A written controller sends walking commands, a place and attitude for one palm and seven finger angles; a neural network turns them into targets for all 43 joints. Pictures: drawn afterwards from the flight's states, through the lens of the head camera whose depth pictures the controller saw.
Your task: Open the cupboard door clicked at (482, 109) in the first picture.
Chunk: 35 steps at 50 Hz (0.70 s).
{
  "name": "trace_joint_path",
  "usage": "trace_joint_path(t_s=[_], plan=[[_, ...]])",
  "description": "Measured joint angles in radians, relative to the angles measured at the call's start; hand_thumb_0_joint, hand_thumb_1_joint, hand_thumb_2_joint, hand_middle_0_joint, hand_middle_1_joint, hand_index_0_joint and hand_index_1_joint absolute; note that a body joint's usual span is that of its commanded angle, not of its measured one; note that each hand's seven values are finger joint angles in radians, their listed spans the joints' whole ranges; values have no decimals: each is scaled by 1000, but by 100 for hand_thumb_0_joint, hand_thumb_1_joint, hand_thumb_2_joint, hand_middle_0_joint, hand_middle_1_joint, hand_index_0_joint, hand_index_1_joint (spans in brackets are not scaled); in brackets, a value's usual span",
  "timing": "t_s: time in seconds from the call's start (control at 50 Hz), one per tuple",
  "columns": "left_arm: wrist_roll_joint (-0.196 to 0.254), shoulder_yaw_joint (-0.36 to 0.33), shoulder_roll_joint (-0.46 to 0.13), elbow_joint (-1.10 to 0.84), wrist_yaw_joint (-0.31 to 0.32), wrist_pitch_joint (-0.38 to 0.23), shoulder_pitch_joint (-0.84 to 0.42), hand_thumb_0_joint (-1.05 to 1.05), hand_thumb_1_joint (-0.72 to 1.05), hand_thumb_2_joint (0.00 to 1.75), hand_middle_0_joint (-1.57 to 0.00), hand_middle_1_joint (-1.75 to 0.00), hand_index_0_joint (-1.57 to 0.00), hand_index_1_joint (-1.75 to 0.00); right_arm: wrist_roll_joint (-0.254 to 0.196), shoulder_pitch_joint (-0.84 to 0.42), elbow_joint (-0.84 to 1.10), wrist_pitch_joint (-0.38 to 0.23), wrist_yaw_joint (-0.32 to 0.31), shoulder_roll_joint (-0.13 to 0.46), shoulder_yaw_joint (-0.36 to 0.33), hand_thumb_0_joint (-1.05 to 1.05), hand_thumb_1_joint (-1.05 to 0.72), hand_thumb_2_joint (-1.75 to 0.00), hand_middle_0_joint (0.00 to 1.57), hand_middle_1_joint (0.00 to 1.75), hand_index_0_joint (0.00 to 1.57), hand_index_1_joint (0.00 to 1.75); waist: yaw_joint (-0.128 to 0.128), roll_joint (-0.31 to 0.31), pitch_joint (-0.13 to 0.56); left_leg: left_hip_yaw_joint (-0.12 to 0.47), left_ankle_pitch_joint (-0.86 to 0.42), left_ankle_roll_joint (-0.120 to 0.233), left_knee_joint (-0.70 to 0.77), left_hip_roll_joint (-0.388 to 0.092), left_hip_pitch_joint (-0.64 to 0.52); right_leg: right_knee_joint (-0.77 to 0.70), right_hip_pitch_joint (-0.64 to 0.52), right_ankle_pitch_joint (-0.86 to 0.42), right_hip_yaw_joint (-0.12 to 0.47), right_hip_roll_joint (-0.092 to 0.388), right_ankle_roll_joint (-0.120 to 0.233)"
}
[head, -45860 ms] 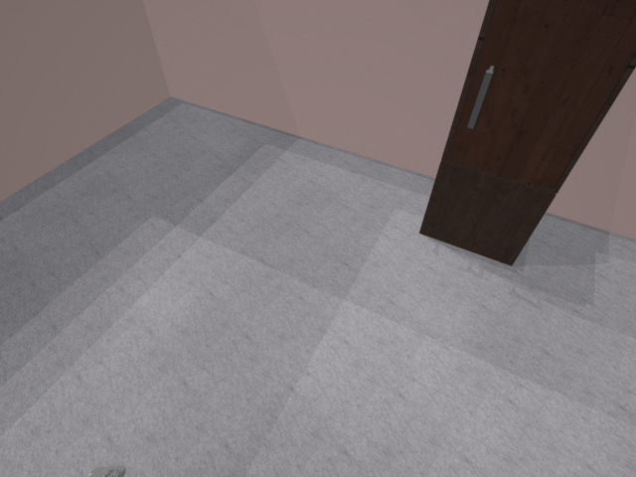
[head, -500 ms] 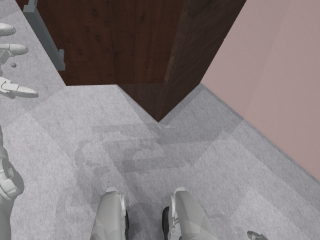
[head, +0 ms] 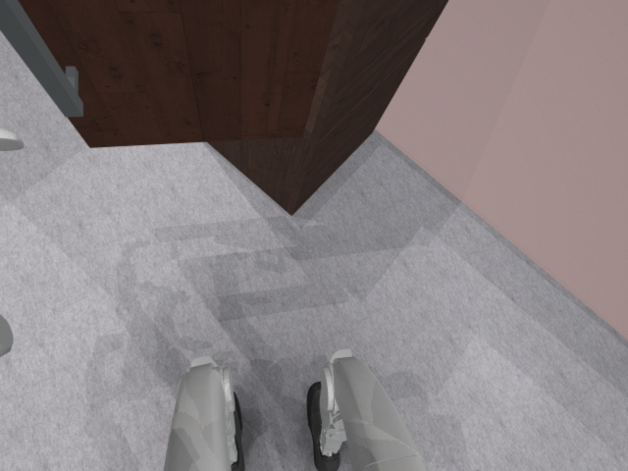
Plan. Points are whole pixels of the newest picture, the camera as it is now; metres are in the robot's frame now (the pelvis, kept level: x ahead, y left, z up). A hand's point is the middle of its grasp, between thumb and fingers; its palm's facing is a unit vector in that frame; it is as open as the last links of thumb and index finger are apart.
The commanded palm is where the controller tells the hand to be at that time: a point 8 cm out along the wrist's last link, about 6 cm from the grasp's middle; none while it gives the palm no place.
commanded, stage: move the hooked fingers beside the handle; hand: left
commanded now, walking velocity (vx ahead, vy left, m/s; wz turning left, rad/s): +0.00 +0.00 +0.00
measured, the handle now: (36, 37) +0.57 +0.26 +0.06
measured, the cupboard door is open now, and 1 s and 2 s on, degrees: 50 50 50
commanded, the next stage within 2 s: slide the fingers in behind the handle in 0.48 s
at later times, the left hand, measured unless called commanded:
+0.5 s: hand out of the picture +0.51 +0.31 +0.07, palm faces +0.11 -0.99 -0.03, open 14.0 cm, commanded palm +0.50 +0.33 +0.06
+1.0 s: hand (6, 83) +0.51 +0.28 +0.07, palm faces +0.10 -1.00 -0.03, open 14.0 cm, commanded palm +0.50 +0.30 +0.06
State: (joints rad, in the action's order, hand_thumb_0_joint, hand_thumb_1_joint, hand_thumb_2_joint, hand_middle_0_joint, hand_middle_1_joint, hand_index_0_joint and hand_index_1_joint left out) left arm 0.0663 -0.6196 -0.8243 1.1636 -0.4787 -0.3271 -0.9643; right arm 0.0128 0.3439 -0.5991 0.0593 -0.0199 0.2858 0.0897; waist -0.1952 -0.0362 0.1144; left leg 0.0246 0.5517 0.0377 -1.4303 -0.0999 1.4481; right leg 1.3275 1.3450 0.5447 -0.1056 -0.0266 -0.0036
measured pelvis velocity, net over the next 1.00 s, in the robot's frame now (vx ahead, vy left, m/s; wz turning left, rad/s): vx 0.00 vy -0.01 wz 0.03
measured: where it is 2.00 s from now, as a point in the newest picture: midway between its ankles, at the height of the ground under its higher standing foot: (278, 447)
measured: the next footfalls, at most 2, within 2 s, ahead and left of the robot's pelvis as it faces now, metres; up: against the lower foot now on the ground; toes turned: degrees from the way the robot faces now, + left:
none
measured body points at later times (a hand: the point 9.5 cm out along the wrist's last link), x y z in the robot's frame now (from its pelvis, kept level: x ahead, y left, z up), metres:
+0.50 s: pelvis +0.01 +0.00 +0.01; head +0.19 +0.06 +0.42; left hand +0.49 +0.36 +0.07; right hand +0.06 -0.27 -0.09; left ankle +0.04 +0.10 -0.59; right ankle +0.04 -0.13 -0.59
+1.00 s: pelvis +0.00 -0.01 +0.01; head +0.18 +0.04 +0.42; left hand +0.50 +0.33 +0.07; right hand +0.04 -0.28 -0.09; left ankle +0.04 +0.10 -0.59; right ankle +0.04 -0.13 -0.59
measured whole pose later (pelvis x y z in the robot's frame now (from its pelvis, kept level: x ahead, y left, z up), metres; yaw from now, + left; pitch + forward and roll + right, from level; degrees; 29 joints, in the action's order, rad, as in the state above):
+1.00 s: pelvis +0.00 -0.01 +0.01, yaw +1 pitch +29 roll -6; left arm 0.09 -0.51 -0.68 1.15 -0.39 -0.39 -0.92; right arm 0.01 0.32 -0.62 0.06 -0.02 0.28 0.07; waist -0.18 -0.04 0.13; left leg 0.03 0.54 0.03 -1.39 -0.09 1.37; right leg 1.30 1.27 0.55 -0.11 -0.02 0.01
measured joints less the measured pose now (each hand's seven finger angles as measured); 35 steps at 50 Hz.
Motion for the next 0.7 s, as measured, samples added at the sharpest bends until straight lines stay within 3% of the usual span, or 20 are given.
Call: trace_joint_path(t_s=[0.38,0.7], plan=[[20,66,86,-23,29,-36,53,-1,-50,30,-30,-120,-30,-120,3,-26,7,7,7,1,-19,0,-90,-90,20,30,20,30,18,5,15,0,0,3,48,14,-79,-53,-85,1,-1,9,-6],[32,74,91,-7,30,-58,47,-1,-50,30,-30,-120,-30,-120,-1,-29,-5,12,3,-3,-16,0,-90,-90,20,30,20,30,24,1,14,2,-2,-6,35,11,-72,-29,-72,5,-2,7,4]])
